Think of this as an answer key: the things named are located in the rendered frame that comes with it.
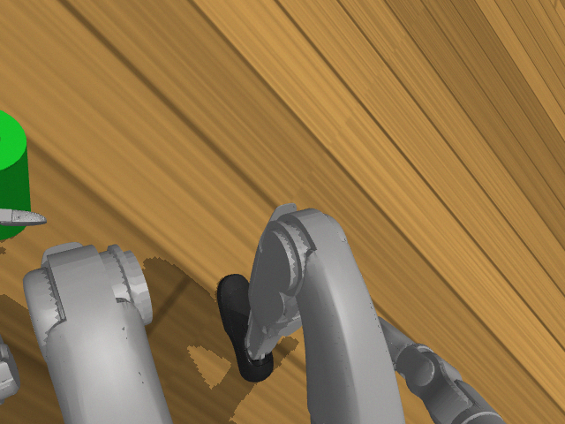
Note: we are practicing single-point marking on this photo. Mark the bottle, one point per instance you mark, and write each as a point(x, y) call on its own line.
point(14, 178)

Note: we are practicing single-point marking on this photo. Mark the left robot arm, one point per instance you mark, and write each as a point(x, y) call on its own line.
point(9, 374)

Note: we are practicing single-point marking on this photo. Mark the right robot foot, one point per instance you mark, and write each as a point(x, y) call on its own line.
point(233, 303)

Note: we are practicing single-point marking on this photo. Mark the right robot hand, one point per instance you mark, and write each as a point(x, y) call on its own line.
point(395, 339)

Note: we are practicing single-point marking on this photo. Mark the right robot arm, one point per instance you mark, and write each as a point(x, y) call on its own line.
point(447, 398)

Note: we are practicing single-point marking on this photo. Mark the left robot hand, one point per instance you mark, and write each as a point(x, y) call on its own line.
point(9, 217)

